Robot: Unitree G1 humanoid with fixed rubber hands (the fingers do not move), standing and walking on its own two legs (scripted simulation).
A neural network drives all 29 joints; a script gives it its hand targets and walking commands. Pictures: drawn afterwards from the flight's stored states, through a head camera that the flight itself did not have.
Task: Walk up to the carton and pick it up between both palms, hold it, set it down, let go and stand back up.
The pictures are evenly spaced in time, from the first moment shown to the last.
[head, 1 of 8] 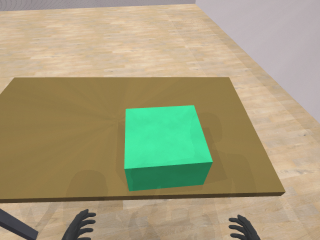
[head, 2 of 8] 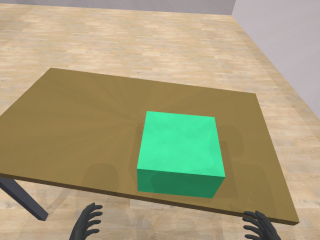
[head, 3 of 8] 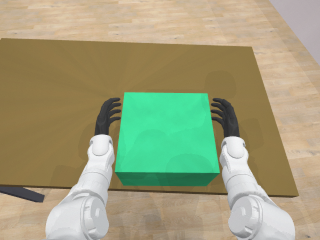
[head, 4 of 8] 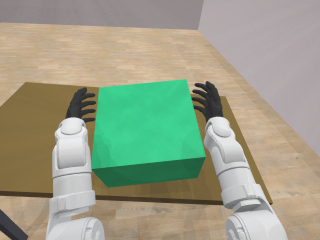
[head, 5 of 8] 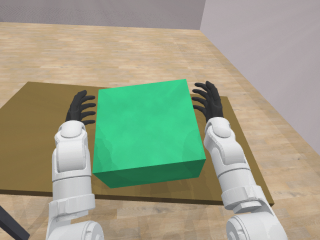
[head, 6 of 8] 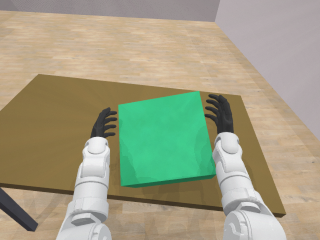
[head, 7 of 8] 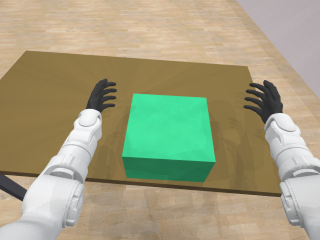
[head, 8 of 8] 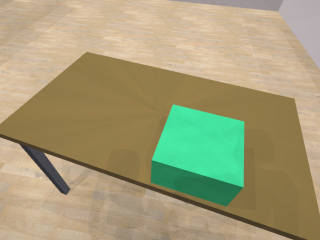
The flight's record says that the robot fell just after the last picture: no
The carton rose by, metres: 0.18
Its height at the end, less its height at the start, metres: +0.00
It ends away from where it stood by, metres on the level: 0.01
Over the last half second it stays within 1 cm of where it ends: yes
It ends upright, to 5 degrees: yes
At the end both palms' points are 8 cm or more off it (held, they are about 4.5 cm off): yes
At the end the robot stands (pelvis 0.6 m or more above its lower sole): yes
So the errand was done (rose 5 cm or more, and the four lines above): yes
